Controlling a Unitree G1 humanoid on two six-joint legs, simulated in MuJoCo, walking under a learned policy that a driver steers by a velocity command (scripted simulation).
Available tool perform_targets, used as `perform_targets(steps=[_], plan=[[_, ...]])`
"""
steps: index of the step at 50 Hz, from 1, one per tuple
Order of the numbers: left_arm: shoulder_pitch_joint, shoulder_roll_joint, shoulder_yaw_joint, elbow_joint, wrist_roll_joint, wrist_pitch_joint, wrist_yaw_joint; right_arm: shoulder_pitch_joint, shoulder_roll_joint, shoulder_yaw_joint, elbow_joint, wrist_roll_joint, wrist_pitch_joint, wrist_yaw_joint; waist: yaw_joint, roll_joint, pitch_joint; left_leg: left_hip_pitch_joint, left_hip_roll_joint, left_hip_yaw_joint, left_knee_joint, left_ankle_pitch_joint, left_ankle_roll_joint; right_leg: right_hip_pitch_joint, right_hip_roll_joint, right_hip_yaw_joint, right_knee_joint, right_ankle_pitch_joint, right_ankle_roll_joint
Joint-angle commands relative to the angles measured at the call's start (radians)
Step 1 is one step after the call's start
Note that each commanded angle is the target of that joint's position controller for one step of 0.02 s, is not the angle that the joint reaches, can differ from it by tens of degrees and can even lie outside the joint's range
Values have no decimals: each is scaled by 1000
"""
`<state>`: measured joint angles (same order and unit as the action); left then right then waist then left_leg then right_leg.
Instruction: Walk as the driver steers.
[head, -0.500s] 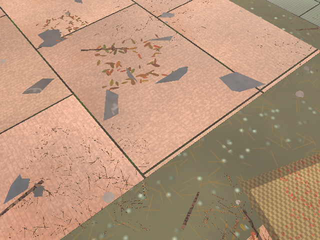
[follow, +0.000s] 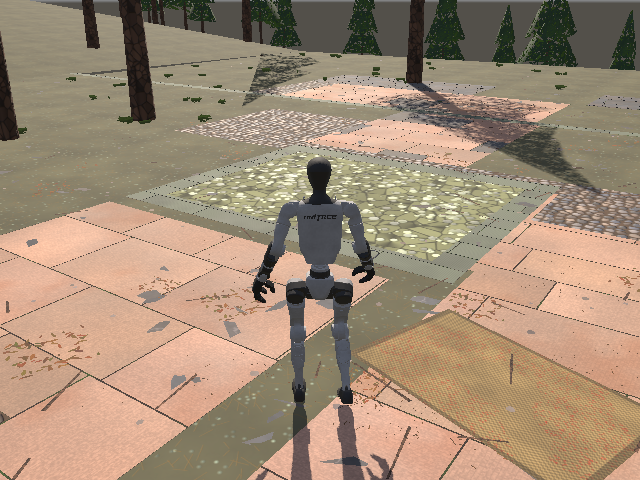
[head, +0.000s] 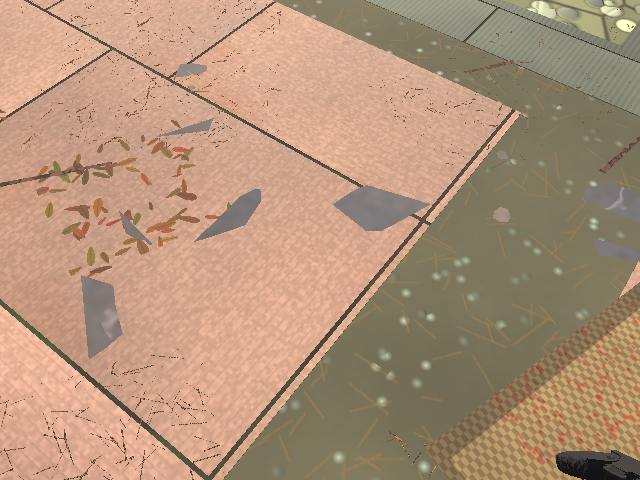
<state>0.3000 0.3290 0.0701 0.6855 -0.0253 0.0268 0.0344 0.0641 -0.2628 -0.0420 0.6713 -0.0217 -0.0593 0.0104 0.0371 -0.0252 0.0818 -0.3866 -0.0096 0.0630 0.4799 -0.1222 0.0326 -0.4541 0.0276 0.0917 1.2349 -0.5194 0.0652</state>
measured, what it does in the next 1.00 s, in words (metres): walks ahead, turning right: right foot, then left foot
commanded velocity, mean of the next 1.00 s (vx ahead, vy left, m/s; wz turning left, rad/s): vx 0.36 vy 0.00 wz -0.60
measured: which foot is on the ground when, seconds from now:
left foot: down 0.00-0.34, up 0.36-0.76, down 0.78-1.00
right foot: up 0.00-0.32, down 0.34-0.78, up 0.80-1.00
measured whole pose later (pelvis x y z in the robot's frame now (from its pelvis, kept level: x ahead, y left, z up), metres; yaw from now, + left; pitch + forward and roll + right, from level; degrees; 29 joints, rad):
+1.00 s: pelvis +0.40 -0.12 +0.01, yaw -35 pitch +1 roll +2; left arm 0.24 0.33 0.08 0.63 -0.03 0.01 0.02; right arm 0.21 -0.28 -0.06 0.78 -0.01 -0.08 0.01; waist -0.02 -0.04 0.06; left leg -0.21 -0.01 0.12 0.37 -0.18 0.04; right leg -0.57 -0.07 0.04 1.09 -0.36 0.02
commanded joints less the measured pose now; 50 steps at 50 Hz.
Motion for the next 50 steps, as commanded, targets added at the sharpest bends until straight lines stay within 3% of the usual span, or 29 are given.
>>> perform_targets(steps=[1, 3, 5, 8, 12, 15, 16, 17, 18, 19, 20, 21, 22, 23, 25, 28, 30, 32, 36, 38, 39, 40, 41, 42, 43, 44, 45, 47, 50], plan=[[72, 62, 27, -73, 1, 17, 11, 9, -132, -40, -27, -5, -2, -11, -4, 161, -133, 161, 276, -178, -195, 424, 208, -69, -80, -26, -76, 50, 21], [32, 49, 20, -95, 12, 16, 8, 15, -163, -53, -9, 2, -1, -16, -14, 151, -163, 200, 313, -151, -212, 476, 233, -74, -102, -32, -167, 117, 19], [-1, 50, 18, -103, 11, 14, -7, 16, -179, -60, 2, 14, 6, -19, -27, 122, -199, 211, 325, -122, -255, 243, 230, -44, -127, -39, -250, 215, 1], [-66, 63, 20, -125, 7, 10, -31, 10, -209, -69, 14, 31, 10, -15, -42, 138, -150, 182, 318, -91, -324, -95, 198, -10, -130, -69, -376, 280, -39], [-141, 73, 22, -145, 8, 0, -48, 61, -243, -82, 43, 48, 11, 3, -69, 119, -103, 262, 341, -67, -316, -192, 168, -6, -116, -111, -522, 227, -79], [-105, 70, 27, -128, 8, -4, -56, 62, -245, -82, 60, 65, 23, 12, -32, 106, -91, 249, 327, -7, -235, -241, 128, 122, -82, -175, -685, 242, -116], [-48, 85, 37, -102, 7, -4, -51, 65, -224, -76, 65, 64, 26, 14, -8, 91, -101, 194, 295, 36, -154, -235, 101, 234, -51, -191, -732, 250, -134], [77, 137, 65, -64, -2, -4, -42, 62, -173, -58, 65, 50, 24, 16, 44, 22, -146, 97, 233, 107, 53, -160, 56, 415, -51, -131, -773, 235, -178], [193, 286, 103, -54, -8, -9, -26, 11, -103, -32, -5, 9, 13, 19, 66, -265, -162, -254, 76, 195, 478, -351, -46, 634, -289, 314, -870, 244, -326], [181, 282, 90, -82, 0, -39, -39, -43, -121, -33, -36, 17, -11, 20, 74, -237, -168, -510, -9, -18, 667, -499, -61, 684, -376, 614, -980, 110, -446], [152, 201, 66, -87, 4, -65, -46, -61, -179, -47, -39, 46, -31, 30, 68, -152, -131, -550, 49, -94, 701, -430, -36, 670, -370, 534, -995, 159, -423], [119, 158, 52, -91, 5, -79, -47, -44, -188, -49, -29, 52, -44, 37, 37, -128, -104, -521, 79, -101, 664, -342, -21, 623, -338, 439, -978, 242, -391], [82, 132, 42, -96, -1, -80, -45, -36, -190, -51, -13, 33, -49, 38, 17, -80, -88, -488, 97, -101, 604, -277, -26, 582, -305, 366, -977, 316, -362], [51, 121, 34, -102, 1, -77, -39, -38, -192, -54, -9, 19, -52, 39, -1, -79, -75, -437, 102, -101, 538, -218, -34, 533, -280, 316, -987, 395, -344], [32, 137, 34, -113, 12, -75, -24, -45, -165, -47, -4, 16, -49, 45, -16, -69, -77, -358, 71, -78, 443, -121, -60, 472, -244, 254, -1006, 505, -331], [42, 163, 43, -97, 9, -72, -6, -111, -111, -26, -16, 21, -41, 43, 1, -60, -54, -255, 26, -70, 222, 23, -86, 374, -192, 174, -1009, 496, -300], [70, 174, 48, -75, 3, -71, -1, -159, -102, -18, -33, 26, -42, 46, 22, -78, -38, -191, 4, -73, 121, 98, -89, 325, -180, 163, -1002, 473, -283], [96, 172, 51, -54, -3, -72, 0, -180, -115, -21, -47, 32, -44, 47, 28, -81, -29, -138, 0, -92, 75, 141, -81, 301, -194, 193, -991, 446, -269], [84, 159, 54, -34, -1, -67, 1, -104, -165, -43, -39, 35, -55, 40, -17, -112, -36, -37, 7, -111, 37, 70, -39, 342, -224, 260, -911, 489, -233], [56, 113, 39, -45, 9, -59, -3, 75, -211, -73, 3, 19, -60, 26, -110, -102, -143, 231, 19, -93, -6, 93, 10, 301, -124, 206, -667, 663, -172], [65, 59, 18, -78, 32, -54, -1, 223, -274, -86, 8, -3, -58, 18, -154, 18, -324, 511, 196, -272, 31, 146, 68, 166, -40, 148, -363, 475, -122], [235, -22, -3, -100, 2, -63, -1, 243, -334, -94, 25, -21, -45, 23, -52, 392, -451, 763, 439, -765, -98, 139, 244, -157, 94, 84, -23, -134, -51], [235, 100, 19, -64, -13, -62, 0, 201, -230, -72, 2, 5, -40, 24, -62, 282, -398, 704, 440, -796, -135, 77, 244, -232, 19, 133, 104, -106, -33], [127, 155, 37, -70, -12, -53, -1, 145, -161, -54, -12, 12, -31, 14, -79, 189, -272, 576, 402, -586, -126, 160, 214, -247, -17, 94, 118, -42, -23], [73, 159, 40, -74, -2, -46, 1, 119, -136, -46, -6, 12, -23, 11, -71, 106, -219, 465, 353, -440, -130, 190, 189, -219, -67, 57, 87, 20, -23], [35, 150, 43, -87, 6, -41, 0, 106, -123, -43, 8, 13, -18, 9, -59, 101, -172, 369, 315, -362, -156, 155, 174, -197, -101, 43, 34, 68, -30], [33, 124, 41, -90, 0, -32, -6, 98, -122, -42, 18, 8, -19, 5, -44, 124, -145, 293, 284, -299, -204, 61, 161, -149, -128, 34, -8, 106, -43], [11, 67, 25, -106, -5, -22, -13, 100, -138, -49, 38, 14, -31, -1, -46, 149, -101, 234, 283, -256, -293, -56, 179, -144, -142, 6, -82, 145, -52], [-59, 42, 13, -139, 5, -27, -19, 118, -174, -63, 63, 21, -43, -6, -59, 104, -77, 275, 321, -206, -346, -29, 203, -212, -163, 6, -200, 221, -53]])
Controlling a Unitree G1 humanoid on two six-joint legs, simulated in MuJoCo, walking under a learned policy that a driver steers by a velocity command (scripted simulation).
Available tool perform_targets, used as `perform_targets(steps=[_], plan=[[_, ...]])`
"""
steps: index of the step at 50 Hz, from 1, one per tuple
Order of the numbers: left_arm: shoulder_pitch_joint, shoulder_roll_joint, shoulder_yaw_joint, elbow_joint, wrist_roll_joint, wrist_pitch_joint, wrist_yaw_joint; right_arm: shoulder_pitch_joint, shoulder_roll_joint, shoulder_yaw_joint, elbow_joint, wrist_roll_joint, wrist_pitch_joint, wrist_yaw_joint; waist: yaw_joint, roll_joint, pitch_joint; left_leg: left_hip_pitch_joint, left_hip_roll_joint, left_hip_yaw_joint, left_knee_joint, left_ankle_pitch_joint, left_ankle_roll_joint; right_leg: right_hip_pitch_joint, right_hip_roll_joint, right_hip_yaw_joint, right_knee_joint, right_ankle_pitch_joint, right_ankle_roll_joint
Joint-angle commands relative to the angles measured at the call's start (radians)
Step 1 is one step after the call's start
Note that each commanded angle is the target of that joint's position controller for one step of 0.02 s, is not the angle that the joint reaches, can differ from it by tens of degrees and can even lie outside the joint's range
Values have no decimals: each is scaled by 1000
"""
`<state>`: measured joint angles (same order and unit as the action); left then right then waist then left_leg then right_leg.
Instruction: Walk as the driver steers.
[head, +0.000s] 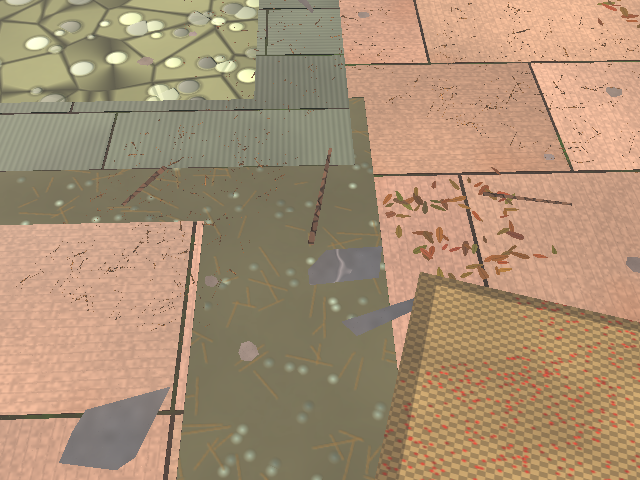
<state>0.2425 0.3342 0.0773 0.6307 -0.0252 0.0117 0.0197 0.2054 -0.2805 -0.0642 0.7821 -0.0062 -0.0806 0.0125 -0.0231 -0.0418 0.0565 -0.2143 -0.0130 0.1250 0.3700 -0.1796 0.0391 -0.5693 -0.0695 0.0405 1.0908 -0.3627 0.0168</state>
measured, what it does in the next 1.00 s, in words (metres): walks ahead, turning right: right foot, then left foot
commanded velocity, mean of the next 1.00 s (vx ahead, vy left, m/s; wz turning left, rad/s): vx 0.23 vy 0.00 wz -0.34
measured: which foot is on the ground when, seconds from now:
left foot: down 0.00-0.30, up 0.32-0.70, down 0.72-1.00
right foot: up 0.00-0.28, down 0.30-0.74, up 0.76-1.00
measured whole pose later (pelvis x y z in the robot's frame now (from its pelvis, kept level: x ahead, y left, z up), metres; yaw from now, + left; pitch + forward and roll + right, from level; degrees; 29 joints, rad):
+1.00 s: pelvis +0.31 -0.09 -0.01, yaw -20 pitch +1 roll +1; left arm 0.18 0.31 0.08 0.78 -0.02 0.06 0.03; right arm 0.06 -0.28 -0.06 0.83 -0.01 0.02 -0.04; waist -0.01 0.00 0.07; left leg -0.31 0.08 0.12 0.45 -0.15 0.00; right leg -0.39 -0.03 0.00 0.87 -0.48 0.04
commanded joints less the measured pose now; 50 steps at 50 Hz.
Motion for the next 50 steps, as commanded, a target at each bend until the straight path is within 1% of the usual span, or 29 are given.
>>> perform_targets(steps=[1, 6, 9, 11, 12, 13, 14, 15, 16, 17, 18, 19, 20, 21, 24, 27, 32, 34, 35, 36, 37, 38, 39, 40, 42, 43, 45, 48, 50], plan=[[-14, 36, 5, -86, 6, -15, -9, -23, -164, -43, -44, 6, -22, -8, 0, 111, -55, 123, 324, -237, -240, 48, 193, -108, -69, 56, -90, 110, -4], [-128, 19, -6, -105, 0, -33, -38, -5, -194, -49, -19, 12, -7, -4, -39, 96, -14, 161, 281, -58, -239, 139, 146, -70, -52, -10, -316, 292, -17], [-197, 19, -9, -132, -3, -32, -53, 38, -219, -56, 0, 25, 8, 0, -63, 101, 14, 216, 295, -12, -220, 156, 125, -54, -36, -54, -405, 271, -37], [-216, 29, -5, -148, 1, -30, -60, 60, -239, -62, 12, 39, 21, 1, -55, 108, 20, 257, 315, 3, -179, 239, 112, -27, -14, -76, -446, 193, -65], [-197, 41, 2, -150, 6, -29, -60, 60, -252, -64, 16, 46, 26, 1, -31, 116, 3, 268, 318, 18, -125, 382, 104, 28, 15, -95, -468, 144, -84], [-132, 63, 17, -136, 12, -28, -58, 50, -261, -65, 18, 52, 31, 0, 22, 116, -42, 259, 305, 52, -10, 561, 89, 145, 56, -124, -510, 133, -109], [18, 104, 44, -89, 12, -25, -53, 46, -241, -55, 21, 54, 34, -2, 106, 95, -121, 185, 268, 99, 181, 658, 62, 377, 107, -146, -573, 197, -141], [190, 179, 76, -43, 10, -17, -36, 51, -192, -32, 7, 25, 29, -6, 181, 30, -213, -18, 219, 111, 450, 476, 9, 666, 45, -17, -574, 274, -182], [165, 308, 90, -57, 15, -21, -22, 114, -65, 13, -59, -19, 12, 0, 73, -263, -297, -431, 42, 78, 823, -350, -73, 925, -256, 521, -648, 305, -357], [154, 213, 58, -91, 22, -39, -31, 58, -150, 0, -34, 14, -7, 6, 131, -131, -416, -478, 27, -142, 962, -438, -79, 924, -330, 664, -737, 450, -410], [111, 157, 37, -79, 33, -53, -39, -10, -198, -14, -52, 50, -12, 11, 129, -87, -300, -525, 69, -150, 978, -372, -72, 842, -300, 464, -714, 692, -374], [77, 126, 29, -64, 22, -61, -41, -15, -178, -8, -48, 42, -12, 8, 94, -47, -234, -512, 114, -151, 908, -316, -62, 747, -240, 324, -689, 777, -329], [26, 99, 22, -60, 15, -61, -40, -20, -168, -7, -37, 22, -9, 2, 67, -21, -188, -477, 138, -155, 831, -274, -63, 648, -202, 255, -704, 779, -295], [-16, 87, 14, -65, 21, -62, -36, -7, -170, -9, -28, 19, 2, 0, 35, -28, -166, -400, 149, -159, 793, -242, -66, 552, -182, 211, -738, 797, -281], [-78, 91, 13, -49, 36, -74, -24, 48, -121, 1, 1, 11, 38, -5, -21, -20, -155, -271, 120, -137, 662, -150, -99, 408, -154, 115, -802, 874, -288], [-96, 91, 12, -12, 36, -71, -13, -5, -80, 17, -6, -2, 50, -10, -10, -46, -140, -208, 100, -129, 450, -13, -109, 369, -104, 23, -801, 860, -256], [-57, 83, 4, 65, 34, -55, -12, -91, -100, 13, -23, 2, 51, -2, 30, -48, -131, -159, 74, -142, 273, 79, -86, 410, -127, 52, -758, 740, -235], [-80, 70, -3, 84, 24, -50, -13, -79, -104, 7, -18, -8, 47, 1, 6, -44, -122, -97, 59, -130, 176, 100, -54, 395, -118, 68, -699, 631, -209], [-76, 52, -10, 96, 20, -49, -13, -58, -110, 3, -8, -15, 44, 1, -11, -27, -123, -23, 54, -128, 82, 212, -34, 377, -87, 69, -663, 532, -175], [-23, 28, -18, 109, 35, -54, -13, -68, -156, -6, -15, -23, 40, -7, 14, 38, -133, 69, 129, -204, 55, 517, -11, 346, -26, 63, -615, 397, -122], [82, 22, -18, 128, 50, -57, -13, -93, -211, -15, -33, -27, 42, -19, 77, 148, -172, 174, 236, -281, 105, 693, 67, 269, 48, 39, -566, 149, -71], [75, 17, -22, 134, 44, -48, -2, -93, -161, -8, -26, -19, 55, -24, 54, 217, -203, 183, 288, -335, 93, 633, 159, 243, 76, 11, -514, 4, -32], [20, 45, -16, 116, 33, -35, 6, -89, -132, -2, -20, -7, 63, -24, 30, 226, -201, 182, 308, -377, 63, 534, 188, 214, 75, 6, -472, -27, -16], [-19, 64, -6, 103, 21, -19, 13, -76, -138, -5, -11, -3, 71, -27, 14, 235, -201, 190, 324, -403, 41, 465, 195, 180, 78, 2, -422, -45, -13], [-57, 92, 12, 90, 13, 15, 18, -44, -174, -18, -6, -9, 74, -39, -26, 253, -190, 186, 402, -452, -11, 454, 241, 104, 83, 9, -187, -239, 4], [-61, 104, 23, 87, 9, 26, 17, -34, -198, -27, -3, -13, 73, -47, -34, 223, -184, 170, 431, -452, -36, 444, 262, 63, 76, 21, -24, -303, 19], [-29, 68, 25, 99, 0, 41, 18, -121, -172, -26, -13, -7, 76, -59, 14, 174, -143, 90, 374, -325, -66, 296, 210, 68, 34, 25, -33, -236, 29], [-24, 22, 17, 105, 5, 48, 15, -202, -155, -29, -13, -6, 96, -63, 28, 208, -135, 0, 305, -170, -78, 241, 164, 195, 30, -46, -200, -119, 36], [-32, 29, 20, 96, 6, 46, 0, -198, -165, -35, -3, 1, 104, -64, 24, 217, -157, 17, 315, -140, -62, 245, 157, 253, 28, -64, -313, -36, 20]])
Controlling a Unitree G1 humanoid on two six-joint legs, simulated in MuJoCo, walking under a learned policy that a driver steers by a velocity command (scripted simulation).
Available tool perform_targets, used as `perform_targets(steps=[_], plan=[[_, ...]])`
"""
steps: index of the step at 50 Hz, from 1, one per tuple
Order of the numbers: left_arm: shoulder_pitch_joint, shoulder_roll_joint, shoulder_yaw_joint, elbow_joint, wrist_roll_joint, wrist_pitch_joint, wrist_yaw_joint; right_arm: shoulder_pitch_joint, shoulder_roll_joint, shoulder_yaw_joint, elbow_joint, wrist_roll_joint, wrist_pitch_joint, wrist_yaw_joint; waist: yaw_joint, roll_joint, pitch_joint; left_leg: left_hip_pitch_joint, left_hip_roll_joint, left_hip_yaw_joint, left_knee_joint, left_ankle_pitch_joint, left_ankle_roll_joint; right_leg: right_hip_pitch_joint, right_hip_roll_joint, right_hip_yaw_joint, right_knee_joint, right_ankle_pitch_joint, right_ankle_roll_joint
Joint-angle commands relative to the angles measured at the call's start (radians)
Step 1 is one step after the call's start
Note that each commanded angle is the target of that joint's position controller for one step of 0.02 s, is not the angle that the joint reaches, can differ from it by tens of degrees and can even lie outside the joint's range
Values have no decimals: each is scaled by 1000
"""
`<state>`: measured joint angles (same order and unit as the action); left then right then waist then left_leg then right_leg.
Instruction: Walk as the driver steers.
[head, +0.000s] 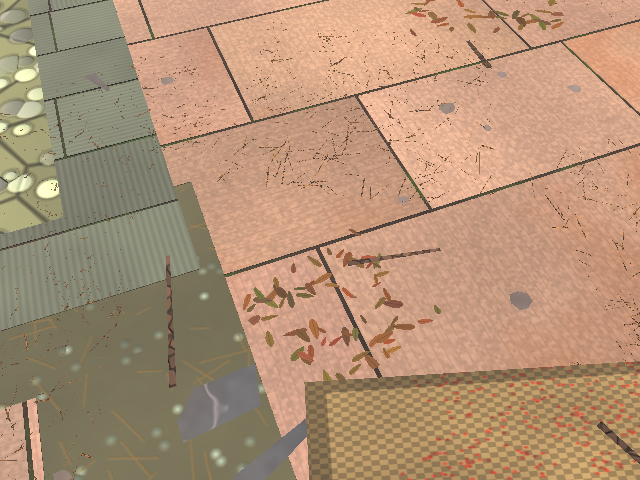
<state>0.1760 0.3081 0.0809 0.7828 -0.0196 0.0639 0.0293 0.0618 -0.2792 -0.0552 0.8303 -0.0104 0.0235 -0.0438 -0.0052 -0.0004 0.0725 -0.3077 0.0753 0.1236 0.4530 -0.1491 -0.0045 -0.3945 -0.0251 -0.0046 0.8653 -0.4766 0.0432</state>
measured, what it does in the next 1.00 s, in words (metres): walks ahead, turning right: right foot, then left foot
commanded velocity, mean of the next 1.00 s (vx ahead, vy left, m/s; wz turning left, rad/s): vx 0.33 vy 0.00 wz -0.56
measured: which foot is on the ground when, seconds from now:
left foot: down 0.00-0.08, up 0.10-0.56, down 0.58-1.00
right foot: up 0.00-0.06, down 0.08-0.58, up 0.60-1.00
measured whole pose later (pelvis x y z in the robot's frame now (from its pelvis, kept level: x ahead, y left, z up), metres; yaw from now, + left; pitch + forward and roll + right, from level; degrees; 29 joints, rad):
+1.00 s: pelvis +0.29 -0.11 -0.01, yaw -34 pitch +2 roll +2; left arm 0.08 0.27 0.06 0.61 -0.02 -0.03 -0.05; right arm 0.35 -0.30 -0.07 0.90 0.02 -0.07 -0.01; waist -0.10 -0.03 0.05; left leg 0.13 0.01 0.20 0.22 -0.37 -0.03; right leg -0.66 -0.07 -0.02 0.66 -0.05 -0.04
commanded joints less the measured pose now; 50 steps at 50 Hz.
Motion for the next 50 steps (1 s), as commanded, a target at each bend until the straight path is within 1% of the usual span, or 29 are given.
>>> perform_targets(steps=[1, 2, 3, 4, 5, 6, 7, 8, 9, 10, 12, 14, 18, 23, 26, 28, 29, 30, 31, 32, 33, 34, 35, 36, 38, 41, 45, 48, 50], plan=[[51, 62, 20, -53, 2, -6, -17, -55, -172, -45, -46, 12, 4, -7, 17, 168, -182, 117, 234, -127, -127, 197, 191, 112, -10, -37, -151, 129, -19], [83, 64, 25, -43, 4, -6, -25, -64, -176, -46, -43, 21, 9, -7, 38, 160, -185, 102, 231, -107, -97, 149, 167, 166, 2, -63, -241, 203, -39], [111, 74, 33, -31, 8, -4, -29, -53, -164, -46, -33, 30, 12, -5, 48, 135, -180, 67, 215, -81, -46, 42, 124, 222, 25, -73, -317, 250, -69], [126, 104, 46, -30, 16, -4, -25, -10, -129, -41, -11, 31, 17, 2, 47, 35, -137, -29, 163, -26, 80, -118, 50, 278, 7, 9, -421, 312, -116], [136, 228, 74, -57, 17, -6, -2, 5, -67, -24, -32, -10, 20, 12, 19, -290, -95, -270, 20, 75, 393, -417, -66, 346, -249, 393, -550, 542, -233], [122, 275, 72, -83, 58, -30, -12, -134, -100, -35, -93, -7, 12, 1, 68, -286, -93, -335, -67, -105, 577, -523, -63, 212, -340, 565, -610, 485, -379], [97, 240, 67, -80, 55, -58, -16, -139, -131, -47, -93, 9, 6, -1, 54, -182, -95, -365, -42, -164, 634, -437, -42, 232, -293, 512, -636, 259, -359], [74, 205, 60, -75, 29, -78, -14, -107, -148, -57, -78, 19, -3, 2, 32, -153, -83, -395, -22, -186, 619, -324, -19, 256, -247, 474, -655, 20, -301], [55, 168, 48, -74, 9, -86, -9, -81, -158, -66, -52, 19, -13, 1, 24, -130, -76, -417, -7, -190, 604, -250, -15, 281, -226, 468, -674, -110, -264], [50, 148, 38, -70, 2, -92, -3, -76, -159, -69, -47, 15, -24, 2, 22, -145, -61, -428, -6, -195, 581, -185, -19, 294, -213, 465, -690, -124, -253], [88, 125, 28, -61, 10, -101, 6, -86, -142, -69, -46, 19, -51, 16, 28, -138, -70, -419, -21, -194, 513, -92, -21, 342, -190, 444, -706, -61, -242], [124, 129, 30, -51, 11, -110, 12, -104, -126, -67, -44, 18, -73, 25, 41, -122, -76, -408, -34, -194, 412, -30, -29, 386, -177, 416, -707, 25, -240], [141, 151, 37, -41, 5, -114, 14, -130, -100, -56, -50, 21, -96, 40, 56, -141, -54, -326, -61, -190, 219, 14, -56, 341, -151, 387, -701, 83, -250], [155, 166, 44, -34, -3, -107, 5, -170, -103, -42, -76, 32, -122, 57, 81, -132, -33, -225, -77, -194, 80, -17, -58, 270, -145, 435, -657, 69, -265], [139, 156, 40, -41, -1, -102, -2, -126, -129, -44, -73, 40, -142, 62, 57, -142, -49, -89, -87, -190, 20, -26, -34, 228, -135, 483, -613, 81, -256], [116, 119, 28, -52, 0, -98, -3, -16, -145, -53, -42, 36, -153, 58, -6, -138, -75, 90, -86, -170, -55, 5, -6, 163, -85, 476, -525, 107, -225], [106, 75, 14, -60, 4, -99, -3, 87, -173, -65, -18, 30, -156, 52, -55, -112, -119, 255, -26, -212, -63, -10, 22, 72, -40, 431, -408, 90, -190], [123, -3, -9, -70, 18, -102, -7, 230, -225, -75, 4, 15, -153, 45, -93, 63, -223, 467, 156, -404, -86, -135, 82, -64, 61, 288, -91, -38, -132], [147, 12, -6, -131, -16, -116, -3, 302, -307, -91, 29, -2, -144, 53, -62, 309, -229, 570, 342, -847, -223, -459, 221, -353, 132, 198, 147, -164, -105], [161, 113, 14, -107, -26, -122, -2, 228, -229, -74, 6, 15, -144, 58, -49, 206, -128, 497, 346, -840, -251, -582, 228, -435, 35, 209, 278, -92, -93], [117, 144, 23, -100, -19, -119, -5, 185, -162, -57, -12, 22, -140, 55, -53, 165, -50, 432, 292, -694, -250, -492, 190, -456, 3, 192, 311, 4, -88], [114, 128, 24, -88, -11, -115, -6, 151, -130, -46, -24, 15, -136, 53, -39, 121, -35, 380, 242, -575, -256, -363, 161, -425, -21, 175, 315, 79, -80], [90, 113, 24, -97, -5, -115, -10, 132, -109, -39, -21, 11, -132, 50, -32, 115, -13, 339, 218, -488, -264, -233, 150, -417, -47, 168, 294, 136, -75], [74, 93, 21, -105, -7, -114, -18, 128, -99, -33, -20, 6, -130, 46, -29, 121, -11, 301, 189, -398, -279, -133, 135, -386, -70, 154, 275, 178, -71], [48, 53, 10, -128, -9, -112, -27, 152, -107, -35, -9, 3, -133, 43, -37, 121, -19, 279, 167, -292, -296, 20, 144, -384, -80, 116, 259, 239, -56], [-1, 30, -1, -171, -7, -112, -35, 172, -137, -40, 1, 5, -131, 40, -43, 91, -16, 278, 166, -184, -314, 182, 165, -395, -86, 90, 133, 330, -34], [-118, -1, -20, -224, -3, -116, -64, 199, -166, -43, -2, 16, -121, 33, -75, 71, 8, 265, 151, -49, -321, 247, 148, -301, -69, 4, -114, 486, -46], [-165, 8, -18, -258, -7, -112, -85, 239, -193, -49, 8, 32, -107, 32, -69, 66, 19, 335, 185, -2, -288, 365, 131, -256, -46, -30, -212, 463, -83], [-135, 47, 1, -267, -3, -106, -91, 243, -223, -58, 2, 37, -93, 27, -25, 92, -27, 390, 195, 40, -170, 697, 112, -156, 14, -78, -235, 375, -127]])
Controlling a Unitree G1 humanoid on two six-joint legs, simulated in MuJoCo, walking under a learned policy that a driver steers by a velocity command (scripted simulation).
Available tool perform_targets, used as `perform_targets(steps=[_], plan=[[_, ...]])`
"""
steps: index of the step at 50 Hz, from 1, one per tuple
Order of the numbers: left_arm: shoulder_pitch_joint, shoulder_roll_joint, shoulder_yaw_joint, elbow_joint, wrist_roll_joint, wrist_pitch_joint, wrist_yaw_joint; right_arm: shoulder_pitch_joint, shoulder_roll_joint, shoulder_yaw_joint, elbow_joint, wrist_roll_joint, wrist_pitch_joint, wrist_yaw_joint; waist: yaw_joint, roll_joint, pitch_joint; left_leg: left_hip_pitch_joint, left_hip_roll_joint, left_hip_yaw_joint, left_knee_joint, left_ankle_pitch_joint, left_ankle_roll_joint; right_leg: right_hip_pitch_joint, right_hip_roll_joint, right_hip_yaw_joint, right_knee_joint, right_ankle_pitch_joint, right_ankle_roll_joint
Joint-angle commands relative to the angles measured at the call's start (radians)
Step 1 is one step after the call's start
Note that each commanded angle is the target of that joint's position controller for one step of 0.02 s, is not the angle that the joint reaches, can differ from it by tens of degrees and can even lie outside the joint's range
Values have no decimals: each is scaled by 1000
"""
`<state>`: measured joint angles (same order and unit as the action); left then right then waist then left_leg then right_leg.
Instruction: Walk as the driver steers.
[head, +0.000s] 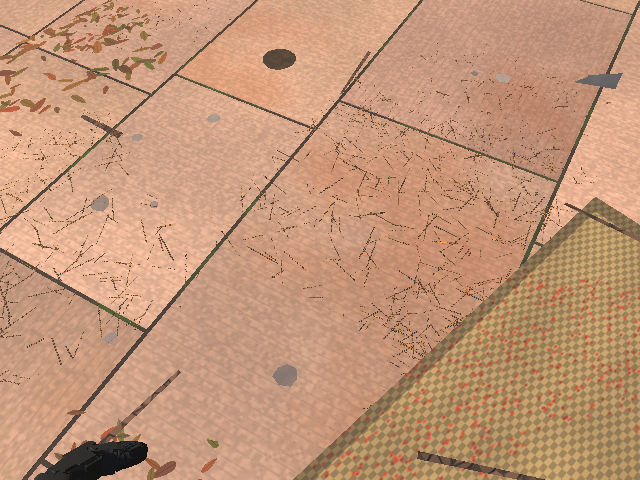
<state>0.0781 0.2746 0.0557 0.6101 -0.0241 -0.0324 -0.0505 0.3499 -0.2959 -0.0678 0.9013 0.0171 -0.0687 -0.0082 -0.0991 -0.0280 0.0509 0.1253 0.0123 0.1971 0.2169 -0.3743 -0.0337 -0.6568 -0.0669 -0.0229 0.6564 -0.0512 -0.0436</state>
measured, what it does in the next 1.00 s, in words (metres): walks ahead, turning right: right foot, then left foot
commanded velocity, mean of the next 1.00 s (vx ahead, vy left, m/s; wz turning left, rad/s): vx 0.50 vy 0.00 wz -0.60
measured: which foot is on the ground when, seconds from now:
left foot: down 0.00-0.06, up 0.08-0.52, down 0.54-1.00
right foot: up 0.00-0.04, down 0.06-0.56, up 0.58-1.00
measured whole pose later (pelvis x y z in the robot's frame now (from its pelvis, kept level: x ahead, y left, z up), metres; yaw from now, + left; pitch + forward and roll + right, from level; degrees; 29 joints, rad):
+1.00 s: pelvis +0.54 -0.11 +0.00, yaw -35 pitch +2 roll +2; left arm 0.07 0.28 0.05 0.60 -0.02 -0.02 -0.05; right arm 0.34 -0.31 -0.07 0.83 0.02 -0.06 0.00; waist -0.10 -0.03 0.06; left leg 0.09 0.01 0.23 0.25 -0.35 -0.03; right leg -0.63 -0.08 -0.01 0.66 -0.06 -0.04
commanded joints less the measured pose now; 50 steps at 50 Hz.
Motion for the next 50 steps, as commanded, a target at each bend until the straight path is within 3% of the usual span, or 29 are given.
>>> perform_targets(steps=[1, 2, 3, 4, 5, 6, 7, 8, 9, 10, 13, 18, 20, 23, 25, 26, 27, 28, 29, 30, 31, 32, 33, 35, 39, 44, 47, 48, 50], plan=[[29, 114, 43, -83, 2, -6, -11, -42, -223, -50, -72, 10, 9, -13, 114, 135, -55, -33, 257, -16, 188, 1080, 133, 206, 95, -82, -28, -98, -67], [168, 158, 69, -49, -1, -1, -7, -49, -226, -50, -78, 12, 17, -17, 196, 124, -130, -89, 243, 2, 370, 1123, 114, 403, 130, -89, -70, -72, -103], [341, 214, 102, -3, -4, 10, 12, -46, -205, -38, -89, 3, 15, -21, 283, 75, -208, -280, 208, 7, 632, 958, 78, 695, 118, -14, -101, -59, -143], [355, 330, 118, 6, -13, 12, 29, 49, -53, 10, -147, -45, -2, -5, 176, -215, -303, -727, 46, -14, 1019, -2, 22, 1067, -158, 489, -124, -171, -293], [375, 291, 100, -36, -6, -6, 26, -5, -94, 15, -171, -20, -43, 8, 210, -177, -493, -855, -47, -258, 1203, -232, 22, 1139, -283, 897, -308, -333, -404], [346, 225, 79, -22, 8, -20, 21, -121, -164, -6, -204, 22, -65, 18, 238, -95, -358, -946, 10, -304, 1204, -134, 41, 1059, -245, 761, -350, -300, -334], [293, 202, 71, -18, 6, -29, 21, -152, -150, 3, -220, 24, -77, 18, 199, -38, -234, -936, 51, -292, 1118, -46, 56, 902, -202, 630, -359, -227, -299], [217, 177, 61, -26, 8, -33, 22, -153, -143, 2, -209, 2, -80, 11, 147, 29, -161, -875, 85, -290, 1028, 5, 50, 744, -160, 535, -368, -127, -270], [163, 153, 52, -42, 20, -35, 24, -133, -154, -6, -201, -12, -70, 9, 107, 11, -130, -801, 109, -297, 970, 39, 44, 634, -128, 468, -388, -31, -259], [136, 150, 49, -52, 27, -36, 27, -113, -155, -9, -200, -17, -57, 12, 81, -8, -115, -755, 115, -296, 944, 58, 34, 563, -111, 445, -412, 8, -260], [143, 162, 51, -32, 16, -42, 42, -129, -118, -2, -210, -36, -28, 10, 68, -1, -75, -723, 106, -262, 824, 125, -17, 424, -80, 358, -445, 98, -268], [213, 186, 58, 10, 8, -31, 64, -334, -69, 19, -269, -32, -31, 17, 145, -26, -26, -653, 34, -243, 445, 451, -42, 347, 0, 279, -428, -28, -194], [254, 194, 61, 32, 3, -28, 65, -388, -76, 18, -289, -19, -38, 24, 168, -33, -24, -613, 8, -250, 375, 490, -38, 360, -14, 315, -410, -76, -181], [282, 177, 58, 50, -3, -19, 67, -400, -113, 2, -302, -11, -48, 35, 163, -57, -33, -609, -1, -285, 301, 414, -12, 467, -50, 405, -314, -106, -167], [275, 176, 60, 53, 0, -10, 69, -354, -131, -10, -296, -8, -55, 36, 134, -93, -42, -553, -7, -280, 284, 305, 18, 508, -64, 456, -250, -67, -151], [264, 159, 54, 51, 1, -6, 69, -281, -140, -20, -278, -9, -59, 32, 94, -100, -66, -454, -13, -258, 246, 298, 42, 501, -41, 452, -195, -38, -131], [265, 112, 37, 44, 6, -7, 65, -174, -172, -36, -264, -23, -65, 25, 43, -74, -154, -262, 47, -298, 247, 292, 86, 455, 13, 406, -36, -21, -96], [299, 49, 14, 27, 28, -8, 65, -24, -229, -48, -255, -31, -63, 16, 4, 78, -309, 6, 235, -492, 260, 255, 144, 314, 93, 298, 264, -268, -49], [415, 47, 8, -2, -18, -18, 66, 33, -282, -63, -214, -34, -50, 26, 66, 428, -381, 231, 428, -1006, 118, -53, 305, -41, 178, 208, 559, -562, 5], [386, 157, 29, 31, -26, -16, 71, -16, -176, -41, -243, -15, -45, 29, 42, 249, -275, 158, 408, -1005, 66, -239, 276, -134, 97, 236, 665, -499, 27], [274, 195, 41, 18, -16, -10, 69, -51, -124, -27, -249, -15, -36, 22, 20, 155, -166, 48, 364, -818, 67, -189, 230, -146, 63, 202, 681, -406, 35], [224, 180, 40, 9, -5, -5, 70, -94, -111, -20, -252, -26, -31, 21, 37, 85, -101, -72, 319, -687, 53, -43, 210, -108, 32, 177, 653, -342, 41], [191, 166, 44, -2, 6, -5, 68, -118, -93, -15, -242, -30, -29, 18, 52, 88, -56, -147, 281, -594, 36, 68, 207, -90, 3, 178, 599, -298, 41], [205, 124, 39, -3, -6, 3, 58, -125, -79, -12, -228, -31, -36, 13, 76, 137, -40, -219, 237, -457, -12, 179, 197, -23, -29, 153, 542, -258, 41], [144, 75, 24, -32, 2, 13, 52, -101, -118, -29, -190, -21, -44, 12, 73, 103, -21, -206, 254, -318, -58, 354, 231, -82, -50, 131, 412, -181, 58], [19, 52, 10, -54, 2, -4, 21, -89, -153, -36, -161, -16, -28, 5, 32, 88, 5, -176, 222, -135, -67, 455, 195, -27, -36, 58, 133, 52, 47], [-63, 49, 6, -83, -3, -6, 3, -46, -179, -43, -136, -4, -13, 3, 10, 84, 31, -116, 245, -84, -56, 487, 179, -4, -19, 13, 25, 53, 24], [-78, 56, 8, -93, -3, -6, -3, -39, -189, -46, -130, 2, -7, 3, 13, 88, 35, -87, 256, -71, -40, 532, 172, 3, -11, 2, 1, 24, 10], [-61, 86, 23, -102, 1, -2, -9, -42, -217, -54, -127, 12, 6, -1, 48, 110, 6, -39, 265, -33, 55, 809, 153, 80, 38, -43, -29, -71, -28]])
